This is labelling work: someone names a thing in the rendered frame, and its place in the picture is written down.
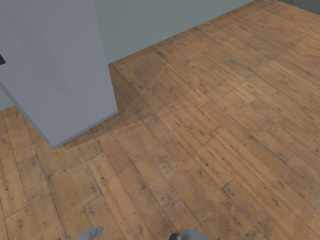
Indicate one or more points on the robot right thigh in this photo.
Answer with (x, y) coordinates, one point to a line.
(192, 235)

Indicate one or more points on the fridge door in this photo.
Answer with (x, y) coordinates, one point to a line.
(56, 66)

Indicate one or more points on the robot left hand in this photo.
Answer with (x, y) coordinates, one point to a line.
(91, 233)

